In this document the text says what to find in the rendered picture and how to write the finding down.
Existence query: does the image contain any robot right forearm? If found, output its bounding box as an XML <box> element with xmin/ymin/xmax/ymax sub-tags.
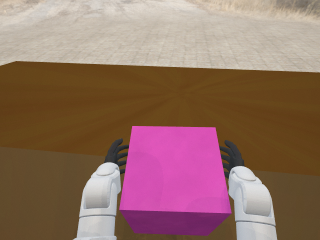
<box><xmin>228</xmin><ymin>166</ymin><xmax>277</xmax><ymax>240</ymax></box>

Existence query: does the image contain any right robot hand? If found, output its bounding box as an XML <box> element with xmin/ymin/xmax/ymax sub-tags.
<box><xmin>219</xmin><ymin>140</ymin><xmax>245</xmax><ymax>179</ymax></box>

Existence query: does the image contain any robot left forearm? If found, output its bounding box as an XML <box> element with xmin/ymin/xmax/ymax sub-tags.
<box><xmin>73</xmin><ymin>162</ymin><xmax>121</xmax><ymax>240</ymax></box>

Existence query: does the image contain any left robot hand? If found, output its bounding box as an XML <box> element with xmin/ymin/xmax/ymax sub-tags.
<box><xmin>104</xmin><ymin>138</ymin><xmax>129</xmax><ymax>174</ymax></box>

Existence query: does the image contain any carton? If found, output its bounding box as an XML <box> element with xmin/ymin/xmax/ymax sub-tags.
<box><xmin>119</xmin><ymin>126</ymin><xmax>232</xmax><ymax>236</ymax></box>

